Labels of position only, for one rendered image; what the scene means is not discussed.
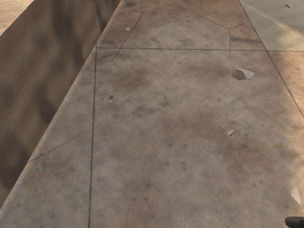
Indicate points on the robot right hand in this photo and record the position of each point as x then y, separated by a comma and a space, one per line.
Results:
294, 222

